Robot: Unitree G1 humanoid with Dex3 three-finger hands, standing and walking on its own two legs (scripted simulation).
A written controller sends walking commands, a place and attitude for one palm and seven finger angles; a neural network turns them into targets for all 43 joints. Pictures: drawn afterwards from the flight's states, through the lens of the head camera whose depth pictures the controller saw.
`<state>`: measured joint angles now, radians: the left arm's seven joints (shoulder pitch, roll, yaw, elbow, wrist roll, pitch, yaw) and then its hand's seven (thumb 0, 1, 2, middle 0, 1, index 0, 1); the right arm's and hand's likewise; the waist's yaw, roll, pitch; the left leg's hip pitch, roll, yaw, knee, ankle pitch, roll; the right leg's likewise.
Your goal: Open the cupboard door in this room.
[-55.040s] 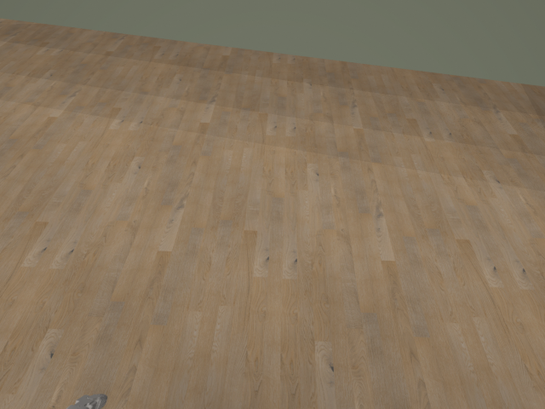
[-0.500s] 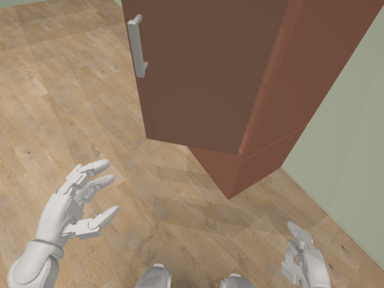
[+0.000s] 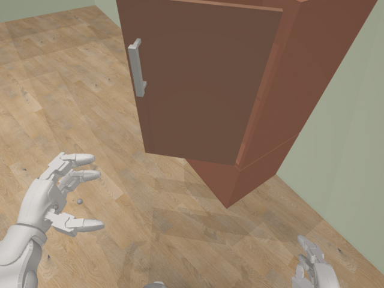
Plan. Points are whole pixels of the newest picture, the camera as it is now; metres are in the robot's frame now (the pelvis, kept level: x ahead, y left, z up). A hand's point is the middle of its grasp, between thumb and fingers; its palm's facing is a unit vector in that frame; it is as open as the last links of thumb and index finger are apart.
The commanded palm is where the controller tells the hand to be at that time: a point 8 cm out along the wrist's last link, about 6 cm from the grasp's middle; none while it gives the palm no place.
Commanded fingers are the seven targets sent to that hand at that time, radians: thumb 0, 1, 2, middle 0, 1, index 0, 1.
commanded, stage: raise the hand with hooked fingers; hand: left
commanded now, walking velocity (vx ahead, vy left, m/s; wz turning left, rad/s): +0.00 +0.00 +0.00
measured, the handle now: (139, 68) +0.63 +0.19 +0.11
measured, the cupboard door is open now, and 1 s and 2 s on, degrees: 46 46 46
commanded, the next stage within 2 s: move the hooked fingers beside the handle in 1.00 s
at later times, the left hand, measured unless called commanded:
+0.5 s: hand (66, 161) +0.30 +0.25 +0.13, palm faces -0.04 -1.00 -0.06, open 14.0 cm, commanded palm +0.28 +0.30 +0.13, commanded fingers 0.00 -0.50 0.30 -0.30 -1.20 -0.30 -1.20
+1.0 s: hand (71, 159) +0.31 +0.24 +0.13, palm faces -0.05 -1.00 -0.03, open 14.0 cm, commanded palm +0.28 +0.29 +0.13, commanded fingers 0.00 -0.50 0.30 -0.30 -1.20 -0.30 -1.20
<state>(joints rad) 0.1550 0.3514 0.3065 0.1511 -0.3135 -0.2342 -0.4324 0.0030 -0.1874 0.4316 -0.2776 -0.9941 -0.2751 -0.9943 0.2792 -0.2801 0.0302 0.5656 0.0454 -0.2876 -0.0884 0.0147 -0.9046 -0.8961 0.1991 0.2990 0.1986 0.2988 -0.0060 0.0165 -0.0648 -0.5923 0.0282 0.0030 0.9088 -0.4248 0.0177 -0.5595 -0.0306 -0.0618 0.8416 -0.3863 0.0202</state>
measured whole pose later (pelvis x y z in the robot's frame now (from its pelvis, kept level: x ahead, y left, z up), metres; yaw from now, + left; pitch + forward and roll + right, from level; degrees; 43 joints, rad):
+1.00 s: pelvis +0.02 -0.03 +0.02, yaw -1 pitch +4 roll -1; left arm -0.10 0.44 0.44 0.43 -0.36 -0.15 -0.58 -0.01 -0.50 0.30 -0.30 -1.20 -0.30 -1.20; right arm 0.29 -0.28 0.05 0.57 0.06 -0.21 -0.11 0.01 -0.90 -0.90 0.20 0.30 0.20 0.30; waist 0.01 0.03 -0.05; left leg -0.43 0.05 0.01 0.72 -0.36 -0.02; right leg -0.42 -0.01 -0.06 0.69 -0.34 -0.01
